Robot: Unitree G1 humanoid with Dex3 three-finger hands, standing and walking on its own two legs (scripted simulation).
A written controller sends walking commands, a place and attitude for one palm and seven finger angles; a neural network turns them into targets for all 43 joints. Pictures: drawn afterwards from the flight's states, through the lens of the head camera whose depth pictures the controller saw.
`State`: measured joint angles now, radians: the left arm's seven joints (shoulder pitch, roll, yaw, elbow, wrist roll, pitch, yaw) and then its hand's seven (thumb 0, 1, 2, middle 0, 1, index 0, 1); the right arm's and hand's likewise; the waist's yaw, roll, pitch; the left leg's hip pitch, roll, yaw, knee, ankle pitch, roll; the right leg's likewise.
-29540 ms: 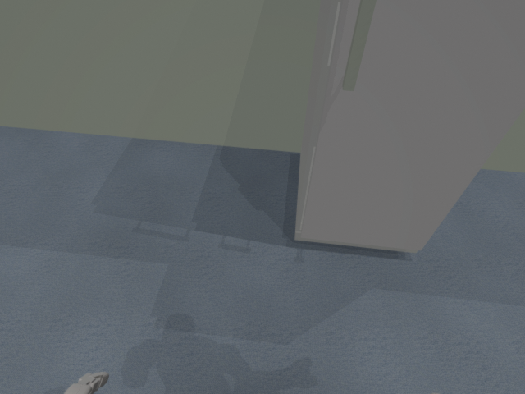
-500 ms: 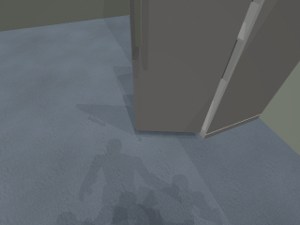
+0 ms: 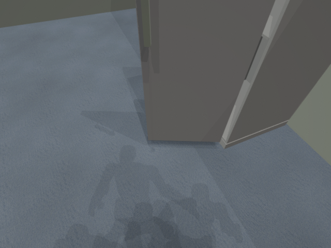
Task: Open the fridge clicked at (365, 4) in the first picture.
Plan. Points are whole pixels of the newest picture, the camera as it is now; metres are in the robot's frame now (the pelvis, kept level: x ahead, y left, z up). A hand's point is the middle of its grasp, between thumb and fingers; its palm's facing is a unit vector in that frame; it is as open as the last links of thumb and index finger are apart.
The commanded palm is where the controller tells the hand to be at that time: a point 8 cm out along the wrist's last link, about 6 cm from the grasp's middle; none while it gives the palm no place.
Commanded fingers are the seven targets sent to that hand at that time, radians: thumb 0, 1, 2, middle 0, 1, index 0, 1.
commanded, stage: look to check the result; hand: left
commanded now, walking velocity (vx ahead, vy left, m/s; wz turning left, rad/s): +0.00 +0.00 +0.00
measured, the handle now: out of the picture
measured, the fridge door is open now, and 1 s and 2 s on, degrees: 65 65 65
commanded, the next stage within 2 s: stand and wait in 0.08 s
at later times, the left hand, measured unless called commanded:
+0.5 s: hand out of the picture +0.08 +0.23 -0.16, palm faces -0.07 -0.94 -0.32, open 7.4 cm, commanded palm none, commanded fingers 0.00 0.90 0.90 -0.20 -0.30 -0.20 -0.30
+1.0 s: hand out of the picture +0.08 +0.23 -0.16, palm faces -0.07 -0.94 -0.33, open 7.4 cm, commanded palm none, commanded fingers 0.00 0.90 0.90 -0.20 -0.30 -0.20 -0.30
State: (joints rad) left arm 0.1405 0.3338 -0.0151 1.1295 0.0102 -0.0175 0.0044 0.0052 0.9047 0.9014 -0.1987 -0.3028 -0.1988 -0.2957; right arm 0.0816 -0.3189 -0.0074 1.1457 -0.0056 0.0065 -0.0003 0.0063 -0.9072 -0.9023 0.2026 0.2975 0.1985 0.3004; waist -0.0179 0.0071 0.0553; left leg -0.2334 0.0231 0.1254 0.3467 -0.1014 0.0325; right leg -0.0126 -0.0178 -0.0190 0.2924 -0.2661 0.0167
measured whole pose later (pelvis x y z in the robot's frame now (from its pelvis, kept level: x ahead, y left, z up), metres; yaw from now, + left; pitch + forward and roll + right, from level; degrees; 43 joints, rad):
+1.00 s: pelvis +0.02 -0.01 +0.00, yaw -1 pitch -1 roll +0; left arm 0.14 0.32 -0.01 1.13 0.01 -0.02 0.01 0.01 0.90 0.90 -0.20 -0.30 -0.20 -0.30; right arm 0.08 -0.32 0.00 1.15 -0.01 0.01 -0.01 0.01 -0.91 -0.90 0.20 0.30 0.20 0.30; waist -0.02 0.00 0.05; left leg -0.20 0.04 0.13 0.34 -0.12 0.01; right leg 0.03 -0.01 -0.01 0.26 -0.27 0.00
